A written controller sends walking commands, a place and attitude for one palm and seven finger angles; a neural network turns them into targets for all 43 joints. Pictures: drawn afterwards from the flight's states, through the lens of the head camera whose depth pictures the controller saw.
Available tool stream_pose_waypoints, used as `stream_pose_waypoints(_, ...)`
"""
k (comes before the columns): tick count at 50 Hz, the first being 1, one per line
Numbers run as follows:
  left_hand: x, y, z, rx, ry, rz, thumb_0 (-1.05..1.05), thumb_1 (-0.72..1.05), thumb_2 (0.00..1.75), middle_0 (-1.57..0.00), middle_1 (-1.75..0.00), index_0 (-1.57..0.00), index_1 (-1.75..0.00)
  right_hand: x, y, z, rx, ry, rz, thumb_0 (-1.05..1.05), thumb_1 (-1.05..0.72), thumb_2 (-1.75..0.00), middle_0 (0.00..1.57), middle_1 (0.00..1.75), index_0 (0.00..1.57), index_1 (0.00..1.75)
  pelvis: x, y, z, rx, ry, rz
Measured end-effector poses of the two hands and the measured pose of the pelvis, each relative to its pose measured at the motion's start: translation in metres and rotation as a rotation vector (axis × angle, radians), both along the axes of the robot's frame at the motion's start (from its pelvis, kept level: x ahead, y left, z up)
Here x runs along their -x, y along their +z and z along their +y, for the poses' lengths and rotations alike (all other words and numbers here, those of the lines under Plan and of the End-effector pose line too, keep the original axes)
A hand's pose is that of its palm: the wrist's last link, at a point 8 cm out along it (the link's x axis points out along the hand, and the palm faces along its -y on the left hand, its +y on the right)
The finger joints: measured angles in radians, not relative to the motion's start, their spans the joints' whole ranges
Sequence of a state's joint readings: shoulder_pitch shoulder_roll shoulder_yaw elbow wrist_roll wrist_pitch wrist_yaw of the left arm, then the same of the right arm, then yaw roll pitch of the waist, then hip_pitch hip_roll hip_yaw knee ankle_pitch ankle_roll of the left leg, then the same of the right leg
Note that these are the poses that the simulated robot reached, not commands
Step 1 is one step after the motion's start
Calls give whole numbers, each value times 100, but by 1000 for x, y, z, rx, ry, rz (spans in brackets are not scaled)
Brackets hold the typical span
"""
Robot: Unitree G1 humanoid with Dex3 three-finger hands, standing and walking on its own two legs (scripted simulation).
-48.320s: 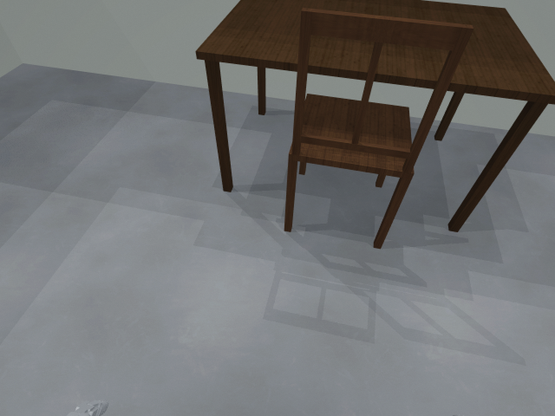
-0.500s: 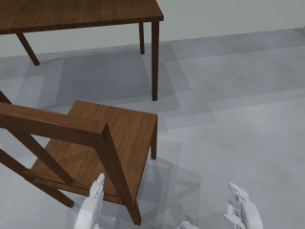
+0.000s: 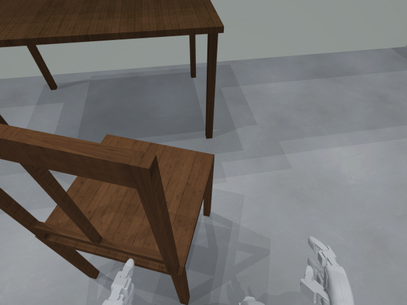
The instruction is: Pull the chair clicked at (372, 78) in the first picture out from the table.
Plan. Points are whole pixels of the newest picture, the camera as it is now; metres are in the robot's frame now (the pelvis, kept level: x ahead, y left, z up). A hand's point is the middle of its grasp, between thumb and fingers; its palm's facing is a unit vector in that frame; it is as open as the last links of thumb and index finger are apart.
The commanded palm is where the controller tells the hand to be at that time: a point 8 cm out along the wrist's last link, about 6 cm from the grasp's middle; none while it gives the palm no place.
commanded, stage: draw the hand back to the body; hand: left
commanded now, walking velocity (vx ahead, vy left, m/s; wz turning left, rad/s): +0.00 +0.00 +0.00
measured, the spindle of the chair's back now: (70, 209) +0.30 +0.29 +0.01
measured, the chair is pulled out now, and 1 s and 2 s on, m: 0.66 0.66 0.66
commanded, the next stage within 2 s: step back with the hand held close in 1.54 s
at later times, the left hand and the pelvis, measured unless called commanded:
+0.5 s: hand (95, 290) +0.14 +0.15 +0.11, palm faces +0.08 -0.99 -0.13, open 17.3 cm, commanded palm +0.10 +0.21 +0.12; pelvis -0.01 -0.01 +0.00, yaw +0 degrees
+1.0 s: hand (17, 229) +0.19 +0.23 +0.20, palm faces +0.40 -0.82 -0.41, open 11.7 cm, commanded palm +0.14 +0.27 +0.22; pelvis +0.02 -0.01 +0.07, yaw +0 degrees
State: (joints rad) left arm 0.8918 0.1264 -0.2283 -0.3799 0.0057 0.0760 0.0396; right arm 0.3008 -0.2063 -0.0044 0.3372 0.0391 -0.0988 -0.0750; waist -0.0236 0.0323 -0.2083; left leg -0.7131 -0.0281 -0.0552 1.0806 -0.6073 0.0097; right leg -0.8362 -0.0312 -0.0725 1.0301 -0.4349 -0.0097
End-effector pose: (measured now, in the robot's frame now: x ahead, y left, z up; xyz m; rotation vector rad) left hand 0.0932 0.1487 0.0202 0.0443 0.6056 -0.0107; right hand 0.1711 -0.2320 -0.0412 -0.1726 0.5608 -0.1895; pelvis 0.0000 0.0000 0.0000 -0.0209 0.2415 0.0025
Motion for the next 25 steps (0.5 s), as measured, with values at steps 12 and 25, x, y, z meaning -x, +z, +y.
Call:
stream_pose_waypoints(12,-22,56,24,16,53,-569,-2,-53,21,0,0,0,0,-1,-31,8,-48,43,11,2,-90,-90,20,30,20,30,14,-19,-3,4,-5,21)
stream_pose_waypoints(25,-26,95,57,-104,57,-535,-1,-50,22,-1,-1,-1,-1,9,-22,5,-86,-13,62,2,-90,-90,20,30,20,30,9,4,-9,4,-1,-37)
